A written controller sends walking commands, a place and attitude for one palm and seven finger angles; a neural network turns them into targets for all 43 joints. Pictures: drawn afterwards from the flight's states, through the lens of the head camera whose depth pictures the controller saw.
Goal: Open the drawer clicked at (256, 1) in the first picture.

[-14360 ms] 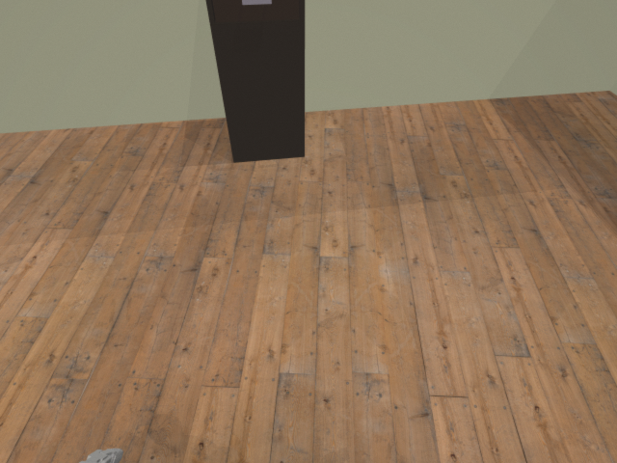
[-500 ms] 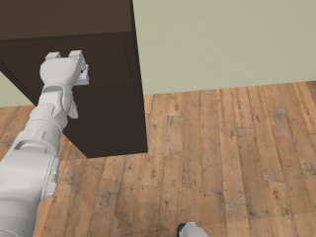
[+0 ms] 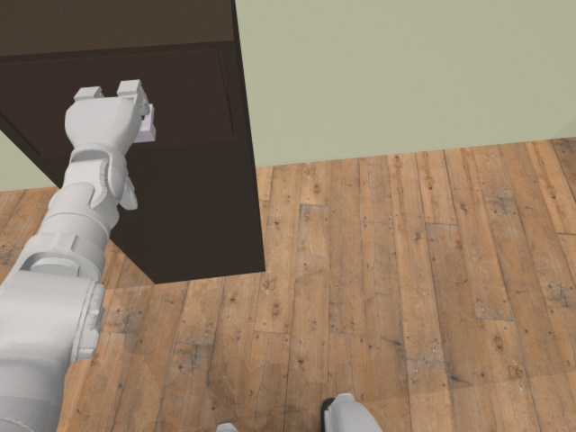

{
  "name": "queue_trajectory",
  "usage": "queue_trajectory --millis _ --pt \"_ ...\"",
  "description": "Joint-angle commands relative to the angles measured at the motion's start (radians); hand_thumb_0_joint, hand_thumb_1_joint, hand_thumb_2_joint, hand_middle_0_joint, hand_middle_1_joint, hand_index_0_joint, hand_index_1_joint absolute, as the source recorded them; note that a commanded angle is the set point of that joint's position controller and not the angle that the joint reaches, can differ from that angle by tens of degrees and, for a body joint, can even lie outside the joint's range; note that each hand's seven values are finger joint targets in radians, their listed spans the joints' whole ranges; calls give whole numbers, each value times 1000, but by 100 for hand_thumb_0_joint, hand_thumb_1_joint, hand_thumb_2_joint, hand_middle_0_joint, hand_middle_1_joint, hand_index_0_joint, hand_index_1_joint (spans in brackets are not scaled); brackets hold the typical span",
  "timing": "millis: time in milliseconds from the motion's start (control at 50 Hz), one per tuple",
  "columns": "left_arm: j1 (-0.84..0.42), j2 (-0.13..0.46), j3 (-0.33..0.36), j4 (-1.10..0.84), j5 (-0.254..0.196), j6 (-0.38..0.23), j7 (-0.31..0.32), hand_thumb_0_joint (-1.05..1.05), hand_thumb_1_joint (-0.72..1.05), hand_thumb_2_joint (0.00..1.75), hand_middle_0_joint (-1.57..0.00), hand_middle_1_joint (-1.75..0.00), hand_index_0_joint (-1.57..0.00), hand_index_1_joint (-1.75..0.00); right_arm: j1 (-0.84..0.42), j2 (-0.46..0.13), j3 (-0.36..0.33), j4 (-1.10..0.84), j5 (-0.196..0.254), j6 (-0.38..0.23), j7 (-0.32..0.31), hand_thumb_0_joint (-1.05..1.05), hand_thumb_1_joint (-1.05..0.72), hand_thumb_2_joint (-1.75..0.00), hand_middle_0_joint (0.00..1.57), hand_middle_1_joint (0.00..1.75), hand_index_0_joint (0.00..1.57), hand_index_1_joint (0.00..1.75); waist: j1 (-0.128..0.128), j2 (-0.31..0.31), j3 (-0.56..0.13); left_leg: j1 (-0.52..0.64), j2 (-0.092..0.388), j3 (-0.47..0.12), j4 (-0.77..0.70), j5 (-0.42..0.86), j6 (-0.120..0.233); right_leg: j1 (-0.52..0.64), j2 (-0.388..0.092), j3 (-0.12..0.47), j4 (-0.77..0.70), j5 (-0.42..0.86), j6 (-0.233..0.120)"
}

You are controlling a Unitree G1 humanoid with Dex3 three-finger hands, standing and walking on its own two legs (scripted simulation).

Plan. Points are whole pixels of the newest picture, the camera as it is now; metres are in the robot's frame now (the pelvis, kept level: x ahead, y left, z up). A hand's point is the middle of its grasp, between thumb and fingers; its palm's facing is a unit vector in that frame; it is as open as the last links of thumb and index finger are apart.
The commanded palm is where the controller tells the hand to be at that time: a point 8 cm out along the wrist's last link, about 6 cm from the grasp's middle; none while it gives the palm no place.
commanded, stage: lower the fingers behind the handle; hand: left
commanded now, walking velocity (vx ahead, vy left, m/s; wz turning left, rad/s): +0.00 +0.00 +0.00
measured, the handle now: (116, 123) +0.57 +0.23 +0.05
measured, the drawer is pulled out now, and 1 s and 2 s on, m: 0.00 0.00 0.00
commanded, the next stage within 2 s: lift the fingers back up to retry in 0.18 s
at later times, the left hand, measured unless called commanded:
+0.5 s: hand (118, 146) +0.51 +0.21 +0.06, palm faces -0.03 +0.00 -1.00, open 14.0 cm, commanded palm +0.49 +0.22 +0.12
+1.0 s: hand (92, 122) +0.50 +0.22 +0.12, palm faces -0.01 +0.01 -1.00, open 13.9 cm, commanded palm +0.48 +0.22 +0.17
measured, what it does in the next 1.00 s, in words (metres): stands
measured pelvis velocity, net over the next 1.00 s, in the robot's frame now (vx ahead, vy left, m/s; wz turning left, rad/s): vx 0.03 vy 0.00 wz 0.02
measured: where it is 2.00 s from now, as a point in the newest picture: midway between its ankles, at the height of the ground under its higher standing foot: outside the picture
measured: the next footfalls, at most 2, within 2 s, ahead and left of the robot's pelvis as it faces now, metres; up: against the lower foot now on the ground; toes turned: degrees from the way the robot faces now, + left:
none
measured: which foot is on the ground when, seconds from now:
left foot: down 0.00-1.00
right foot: down 0.00-1.00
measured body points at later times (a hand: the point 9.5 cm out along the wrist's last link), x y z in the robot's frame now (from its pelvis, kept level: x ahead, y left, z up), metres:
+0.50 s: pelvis +0.00 +0.00 +0.00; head +0.11 -0.02 +0.44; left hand +0.51 +0.21 +0.12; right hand +0.01 -0.28 -0.13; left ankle -0.03 +0.12 -0.70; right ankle +0.05 -0.14 -0.70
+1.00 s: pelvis +0.03 +0.00 +0.03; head +0.09 -0.02 +0.47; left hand +0.50 +0.22 +0.18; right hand +0.10 -0.27 -0.11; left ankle -0.03 +0.12 -0.70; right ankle +0.05 -0.14 -0.70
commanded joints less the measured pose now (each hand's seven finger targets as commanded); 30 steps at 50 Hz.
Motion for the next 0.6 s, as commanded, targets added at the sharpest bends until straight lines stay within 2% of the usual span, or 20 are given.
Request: queue_trajectory --millis 0,40,60,100,120,140,160,220,260,320,340,360,380,400,420,480,500,520,540,580 --pt "-321 256 33 -56 3 37 -6 0 -50 30 -30 -120 -30 -120 131 -165 -53 -53 4 -14 -16 0 -90 -90 20 30 20 30 -10 -62 -332 68 -61 -15 -106 223 31 338 66 -23 -62 148 -41" --pt "-342 274 41 -61 5 33 -5 0 -50 30 -30 -120 -30 -120 133 -167 -53 -49 2 -15 -20 0 -90 -90 20 30 20 30 -13 -53 -338 65 -61 -15 -104 224 32 341 64 -19 -61 155 -40" --pt "-327 264 35 -54 4 33 -7 0 -50 30 -30 -120 -30 -120 133 -164 -51 -51 4 -15 -19 0 -90 -90 20 30 20 30 -5 -49 -338 65 -63 -16 -107 217 31 339 65 -22 -59 144 -41" --pt "-313 255 30 -36 2 33 -11 0 -50 30 -30 -120 -30 -120 132 -165 -51 -53 4 -17 -20 0 -90 -90 20 30 20 30 -9 -69 -323 59 -62 -14 -107 208 31 334 65 -23 -63 137 -39" --pt "-332 272 44 -49 0 28 -11 0 -50 30 -30 -120 -30 -120 136 -169 -50 -51 3 -17 -21 0 -90 -90 20 30 20 30 -12 -78 -337 59 -62 -14 -103 216 33 343 65 -20 -63 148 -40" --pt "-333 290 47 -44 6 28 -12 0 -50 30 -30 -120 -30 -120 136 -168 -49 -49 4 -16 -21 0 -90 -90 20 30 20 30 -7 -53 -338 55 -62 -14 -102 216 31 339 63 -19 -55 149 -39" --pt "-331 266 32 -53 6 25 -13 0 -50 30 -30 -120 -30 -120 137 -165 -49 -54 3 -18 -21 0 -90 -90 20 30 20 30 -6 -47 -345 61 -63 -15 -101 226 31 339 65 -21 -54 156 -41" --pt "-327 271 40 -45 3 26 -15 0 -50 30 -30 -120 -30 -120 137 -168 -51 -54 4 -17 -21 0 -90 -90 20 30 20 30 -13 -70 -341 57 -62 -13 -95 223 32 334 66 -19 -57 155 -40" --pt "-337 266 29 -41 8 28 -14 0 -50 30 -30 -120 -30 -120 142 -166 -50 -51 4 -18 -21 0 -90 -90 20 30 20 30 -12 -44 -339 56 -62 -16 -94 225 30 323 66 -22 -51 153 -41" --pt "-385 322 72 -111 2 20 -10 0 -50 30 -30 -120 -30 -120 140 -167 -53 -58 2 -15 -22 0 -90 -90 20 30 20 30 -3 -37 -415 93 -62 -18 -98 257 32 377 65 -15 -54 183 -40" --pt "-395 321 69 -139 4 14 -9 0 -50 30 -30 -120 -30 -120 142 -160 -55 -61 1 -17 -22 0 -90 -90 20 30 20 30 4 -3 -442 111 -63 -16 -100 287 31 397 64 -14 -52 212 -40" --pt "-372 299 59 -125 -1 17 -13 0 -50 30 -30 -120 -30 -120 140 -156 -55 -62 3 -14 -20 0 -90 -90 20 30 20 30 7 -8 -429 121 -63 -18 -106 291 29 400 66 -18 -58 213 -41" --pt "-384 313 71 -139 -3 15 -12 0 -50 30 -30 -120 -30 -120 135 -159 -54 -60 3 -14 -22 0 -90 -90 20 30 20 30 3 -23 -421 127 -59 -21 -111 298 30 403 66 -19 -62 218 -39" --pt "-405 319 75 -171 -6 7 -10 0 -50 30 -30 -120 -30 -120 134 -158 -57 -62 3 -15 -23 0 -90 -90 20 30 20 30 5 -9 -437 144 -59 -20 -116 305 30 416 66 -15 -70 224 -38" --pt "-413 347 104 -205 -10 -4 -9 0 -50 30 -30 -120 -30 -120 130 -158 -59 -63 1 -13 -24 0 -90 -90 20 30 20 30 15 -14 -464 158 -60 -22 -117 332 31 443 65 -15 -70 246 -40" --pt "-414 320 86 -236 -15 -16 -7 0 -50 30 -30 -120 -30 -120 120 -152 -61 -61 2 -14 -26 0 -90 -90 20 30 20 30 13 -2 -432 194 -57 -25 -139 353 29 448 67 -20 -89 259 -40" --pt "-419 321 91 -270 -14 -27 -8 0 -50 30 -30 -120 -30 -120 119 -150 -65 -64 2 -17 -26 0 -90 -90 20 30 20 30 21 18 -452 220 -57 -28 -145 371 27 459 67 -20 -91 264 -42" --pt "-436 309 87 -313 -18 -41 -7 0 -50 30 -30 -120 -30 -120 115 -147 -69 -67 1 -17 -27 0 -90 -90 20 30 20 30 21 25 -485 255 -57 -32 -144 412 27 470 69 -22 -94 286 -45" --pt "-443 286 69 -328 -16 -49 -4 0 -50 30 -30 -120 -30 -120 121 -142 -73 -61 -1 -19 -26 0 -90 -90 20 30 20 30 15 52 -486 288 -54 -36 -146 446 25 459 70 -25 -97 299 -45" --pt "-412 255 61 -321 -26 -47 -3 0 -50 30 -30 -120 -30 -120 120 -142 -77 -52 -1 -18 -23 0 -90 -90 20 30 20 30 15 25 -455 310 -50 -40 -155 480 22 457 73 -34 -110 309 -44"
